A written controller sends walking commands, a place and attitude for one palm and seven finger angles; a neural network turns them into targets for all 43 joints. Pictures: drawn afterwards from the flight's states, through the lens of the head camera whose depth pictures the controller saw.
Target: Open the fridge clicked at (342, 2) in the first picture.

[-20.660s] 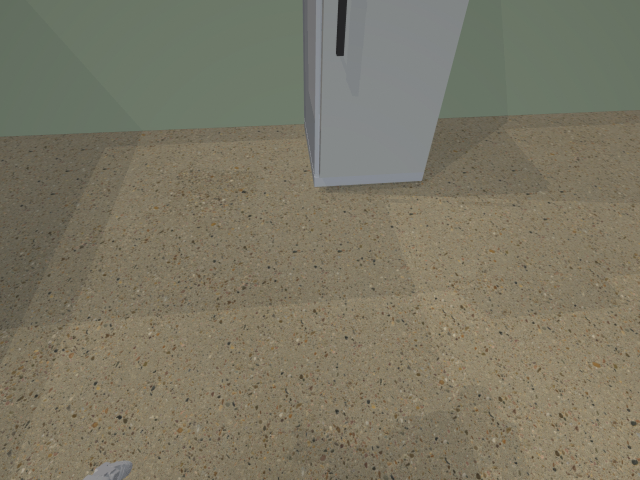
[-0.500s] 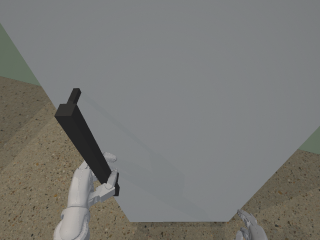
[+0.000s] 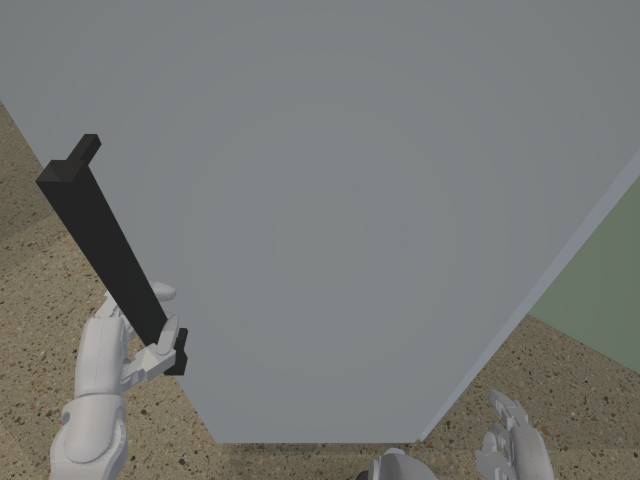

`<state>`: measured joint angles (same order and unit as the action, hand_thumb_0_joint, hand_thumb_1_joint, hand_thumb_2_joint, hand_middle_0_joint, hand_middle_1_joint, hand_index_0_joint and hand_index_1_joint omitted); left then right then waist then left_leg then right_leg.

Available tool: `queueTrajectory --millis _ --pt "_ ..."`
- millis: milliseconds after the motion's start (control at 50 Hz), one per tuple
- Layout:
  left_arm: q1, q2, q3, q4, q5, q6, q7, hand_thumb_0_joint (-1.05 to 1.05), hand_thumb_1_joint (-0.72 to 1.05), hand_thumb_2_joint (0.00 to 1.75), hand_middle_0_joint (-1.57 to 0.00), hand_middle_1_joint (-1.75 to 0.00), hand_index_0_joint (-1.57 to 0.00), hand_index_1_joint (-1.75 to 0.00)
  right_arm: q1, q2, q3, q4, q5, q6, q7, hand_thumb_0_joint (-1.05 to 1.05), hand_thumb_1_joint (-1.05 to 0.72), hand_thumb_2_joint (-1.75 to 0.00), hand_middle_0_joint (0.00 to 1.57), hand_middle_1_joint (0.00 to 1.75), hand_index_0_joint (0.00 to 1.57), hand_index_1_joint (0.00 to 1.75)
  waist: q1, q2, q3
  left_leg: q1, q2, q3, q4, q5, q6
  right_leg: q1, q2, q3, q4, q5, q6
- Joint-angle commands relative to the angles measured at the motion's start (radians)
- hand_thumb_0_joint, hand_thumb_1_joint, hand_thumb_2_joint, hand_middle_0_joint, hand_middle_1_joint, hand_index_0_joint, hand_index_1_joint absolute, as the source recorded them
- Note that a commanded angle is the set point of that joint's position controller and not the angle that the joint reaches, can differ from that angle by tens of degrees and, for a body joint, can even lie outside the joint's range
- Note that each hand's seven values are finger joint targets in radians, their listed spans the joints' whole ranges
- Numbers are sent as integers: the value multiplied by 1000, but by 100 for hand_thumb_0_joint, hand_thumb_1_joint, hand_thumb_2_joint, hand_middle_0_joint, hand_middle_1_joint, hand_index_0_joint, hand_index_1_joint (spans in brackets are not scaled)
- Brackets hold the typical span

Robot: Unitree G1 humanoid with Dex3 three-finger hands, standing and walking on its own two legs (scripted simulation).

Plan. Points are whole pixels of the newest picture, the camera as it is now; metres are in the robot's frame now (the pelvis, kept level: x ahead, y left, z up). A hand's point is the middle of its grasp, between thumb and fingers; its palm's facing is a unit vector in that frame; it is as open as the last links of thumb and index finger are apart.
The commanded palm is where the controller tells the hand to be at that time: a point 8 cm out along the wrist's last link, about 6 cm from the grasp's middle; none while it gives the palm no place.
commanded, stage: walk backward, drawing the door open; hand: left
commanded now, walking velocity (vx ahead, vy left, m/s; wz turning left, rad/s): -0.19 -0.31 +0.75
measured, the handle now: (142, 282) +0.30 +0.21 +0.12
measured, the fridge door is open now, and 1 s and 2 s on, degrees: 38 80 74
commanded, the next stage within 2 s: stop walking and hold the door back in 0.82 s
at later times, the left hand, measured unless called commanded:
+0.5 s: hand out of the picture +0.10 +0.13 +0.07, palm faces +0.61 -0.72 -0.34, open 6.0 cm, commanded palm +0.04 +0.14 +0.07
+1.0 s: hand out of the picture -0.02 +0.01 +0.07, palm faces +0.84 -0.40 -0.37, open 6.2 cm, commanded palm -0.06 +0.05 +0.06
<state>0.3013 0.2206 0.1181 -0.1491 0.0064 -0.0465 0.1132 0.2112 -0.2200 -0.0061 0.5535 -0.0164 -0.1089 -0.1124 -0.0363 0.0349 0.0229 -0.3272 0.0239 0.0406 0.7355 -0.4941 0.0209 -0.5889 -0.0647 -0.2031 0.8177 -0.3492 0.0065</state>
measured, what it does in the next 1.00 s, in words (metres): steps to the right, turning left: right foot, then left foot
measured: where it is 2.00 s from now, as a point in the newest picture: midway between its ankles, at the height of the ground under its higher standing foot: outside the picture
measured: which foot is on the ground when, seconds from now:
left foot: down 0.00-0.30, up 0.32-0.56, down 0.58-0.86, up 0.88-1.00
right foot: up 0.00-0.28, down 0.30-0.58, up 0.60-0.84, down 0.86-1.00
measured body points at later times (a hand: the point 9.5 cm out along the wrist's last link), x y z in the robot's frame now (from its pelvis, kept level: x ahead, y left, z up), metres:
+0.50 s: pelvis -0.01 -0.18 +0.03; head +0.01 -0.17 +0.48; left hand +0.06 +0.16 +0.09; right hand +0.23 -0.35 -0.06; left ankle -0.04 -0.06 -0.64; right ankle +0.01 -0.26 -0.71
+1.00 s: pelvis -0.01 -0.32 +0.03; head +0.01 -0.32 +0.48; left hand -0.07 +0.03 +0.09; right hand +0.26 -0.38 -0.07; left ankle -0.09 -0.21 -0.61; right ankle +0.09 -0.37 -0.71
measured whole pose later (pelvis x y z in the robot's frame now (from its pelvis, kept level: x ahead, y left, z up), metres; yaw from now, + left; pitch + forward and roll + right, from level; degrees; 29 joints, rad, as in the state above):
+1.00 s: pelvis -0.01 -0.32 +0.03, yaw +42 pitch -2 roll +2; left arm 0.34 0.28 0.24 -0.03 -0.02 -0.07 0.12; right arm 0.20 -0.20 0.01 0.70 -0.01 -0.15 -0.09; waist 0.04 -0.01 0.07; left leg -0.54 -0.02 -0.01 1.21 -0.51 -0.06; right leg -0.29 -0.07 -0.09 0.58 -0.25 -0.03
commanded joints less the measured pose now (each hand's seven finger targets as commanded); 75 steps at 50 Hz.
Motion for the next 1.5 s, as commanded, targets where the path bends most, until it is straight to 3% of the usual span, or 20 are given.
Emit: queueTrajectory --millis 0,100,200,240,280,320,520,540,560,580,700,780,820,840,960,1100,1220,1320,1380,1480 --pt "-21 150 69 -294 51 -137 -1 0 90 90 -45 -140 -45 -140 -81 -142 -64 -141 -6 -50 -6 0 -90 -90 20 30 20 30 42 167 -137 141 445 -712 -554 117 191 -106 22 275 453 -7 81" --pt "-36 108 56 -201 28 -84 4 0 90 90 -45 -140 -45 -140 -42 -126 -46 -66 -13 -73 19 0 -90 -90 20 30 20 30 34 315 -75 93 162 -336 -492 75 36 64 85 156 159 -19 76" --pt "7 156 109 -190 14 -146 13 0 90 90 -45 -140 -45 -140 -42 -99 -41 -38 -13 -120 7 0 -90 -90 20 30 20 30 32 337 -109 27 88 -287 -451 110 20 406 153 60 -368 -71 53" --pt "33 198 139 -216 6 -156 5 0 90 90 -45 -140 -45 -140 -43 -56 -35 -30 -7 -124 13 0 -90 -90 20 30 20 30 29 154 -118 -41 7 -184 -263 169 -26 494 36 137 -485 118 4" --pt "1 317 248 -291 0 -157 17 0 90 90 -45 -140 -45 -140 -128 1 -37 -46 15 -132 10 0 -90 -90 20 30 20 30 71 -288 -131 -273 -73 -20 418 -102 -76 451 -340 401 -494 539 -175" --pt "47 287 265 -222 -8 -149 12 0 90 90 -45 -140 -45 -140 -117 -16 -49 -14 12 -151 8 0 -90 -90 20 30 20 30 74 -255 -195 -344 -36 -109 676 -123 -66 496 -368 353 -436 704 -207" --pt "50 219 197 -270 -34 -126 10 0 90 90 -45 -140 -45 -140 -61 -64 -33 -65 -14 -99 -37 0 -90 -90 20 30 20 30 15 -33 -124 171 18 102 -201 262 -63 339 -199 50 -169 506 -101" --pt "32 216 183 -321 -33 -130 12 0 90 90 -45 -140 -45 -140 -37 -83 -38 -75 -12 -101 -39 0 -90 -90 20 30 20 30 -2 86 -181 338 105 -35 -348 513 -39 229 -113 26 63 284 -34" --pt "44 209 172 -371 -30 -145 8 0 90 90 -45 -140 -45 -140 -61 -117 -54 -90 -15 -117 -37 0 -90 -90 20 30 20 30 29 397 -197 445 405 -519 -440 1041 83 11 42 78 318 -293 60" --pt "71 244 199 -385 20 -170 9 0 90 90 -45 -140 -45 -140 -43 -109 -43 -70 -32 -117 -21 0 -90 -90 20 30 20 30 42 351 -199 449 489 -681 -438 1139 174 -45 39 225 408 -345 73" --pt "35 203 189 -287 4 -119 14 0 90 90 -45 -140 -45 -140 -81 -105 -46 -66 -3 -103 9 0 -90 -90 20 30 20 30 39 313 -145 119 214 -227 -400 521 82 243 58 187 73 -76 61" --pt "5 210 186 -188 -19 -96 24 0 90 90 -45 -140 -45 -140 -91 -108 -25 -101 13 -105 6 0 -90 -90 20 30 20 30 59 315 -101 -143 133 -188 -444 -31 47 500 131 79 -206 -74 44" --pt "-1 268 216 -180 -8 -99 17 0 90 90 -45 -140 -45 -140 -84 -72 -22 -98 16 -108 11 0 -90 -90 20 30 20 30 57 33 -64 -147 -28 -75 -140 -63 -38 428 8 193 -506 -23 0" --pt "-32 332 248 -203 -14 -96 15 0 90 90 -45 -140 -45 -140 -132 -30 -18 -97 18 -107 12 0 -90 -90 20 30 20 30 65 -310 -61 -180 -100 1 275 -62 -92 284 -248 474 -630 -77 -112" --pt "-288 333 281 -34 -16 -115 51 0 90 90 -45 -140 -45 -140 -116 -63 0 -8 8 -105 -5 0 -90 -90 20 30 20 30 40 -125 -168 -152 3 -73 423 -17 -71 394 -302 333 -434 580 -162" --pt "-571 354 210 189 -9 -136 68 0 90 90 -45 -140 -45 -140 -51 -123 -7 0 11 -74 -26 0 -90 -90 20 30 20 30 60 -213 -188 46 -45 26 -119 35 -9 372 -293 367 -520 134 -101" --pt "-889 277 95 287 -9 -173 57 0 90 90 -45 -140 -45 -140 -68 -142 -3 -28 38 -18 -11 0 -90 -90 20 30 20 30 45 361 -151 163 307 -352 -508 170 187 103 12 116 96 -147 38" --pt "-1042 378 151 597 1 -147 31 0 90 90 -45 -140 -45 -140 -46 -179 -18 14 59 1 -12 0 -90 -90 20 30 20 30 76 68 -142 -88 126 -88 -273 -124 92 440 55 137 -219 -79 19" --pt "-1142 459 178 684 -12 -137 12 0 90 90 -45 -140 -45 -140 -60 -173 -43 11 54 1 -17 0 -90 -90 20 30 20 30 80 -312 -101 -276 -61 -52 357 -93 -3 383 -338 866 -683 -454 -173" --pt "-1253 489 200 824 -5 -152 -11 0 90 90 -45 -140 -45 -140 24 -142 1 110 39 -35 -20 0 -90 -90 20 30 20 30 22 -180 -177 -60 -43 14 236 39 -7 171 -218 557 -622 -556 -140"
